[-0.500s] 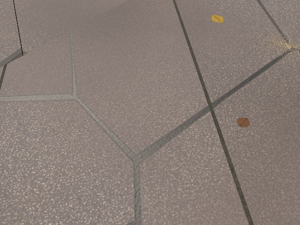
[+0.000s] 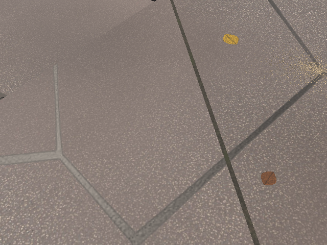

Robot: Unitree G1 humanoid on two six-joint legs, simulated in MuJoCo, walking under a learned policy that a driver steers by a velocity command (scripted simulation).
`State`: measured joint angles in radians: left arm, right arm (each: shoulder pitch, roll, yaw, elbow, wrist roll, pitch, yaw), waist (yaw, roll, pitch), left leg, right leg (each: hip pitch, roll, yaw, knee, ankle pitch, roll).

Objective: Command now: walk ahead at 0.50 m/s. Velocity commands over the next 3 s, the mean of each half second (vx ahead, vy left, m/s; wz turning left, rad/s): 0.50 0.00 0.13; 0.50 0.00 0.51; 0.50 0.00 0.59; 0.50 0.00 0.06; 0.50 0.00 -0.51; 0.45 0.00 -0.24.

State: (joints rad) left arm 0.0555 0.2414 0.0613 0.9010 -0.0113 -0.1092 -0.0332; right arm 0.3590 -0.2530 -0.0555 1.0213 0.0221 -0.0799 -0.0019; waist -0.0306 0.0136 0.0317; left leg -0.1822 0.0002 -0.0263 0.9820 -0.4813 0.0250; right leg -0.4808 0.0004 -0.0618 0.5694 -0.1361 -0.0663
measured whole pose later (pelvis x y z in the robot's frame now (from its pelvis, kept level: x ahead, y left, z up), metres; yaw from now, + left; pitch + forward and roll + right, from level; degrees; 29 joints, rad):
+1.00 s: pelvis +0.58 +0.08 +0.00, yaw +22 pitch +3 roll +0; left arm -0.02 0.26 0.05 0.76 0.00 -0.14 -0.01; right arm 0.40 -0.28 -0.09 0.85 0.02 -0.04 -0.02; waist -0.09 -0.02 -0.01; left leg -0.07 -0.10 -0.23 0.51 -0.45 0.06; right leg -0.46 0.02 0.05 0.43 -0.01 -0.01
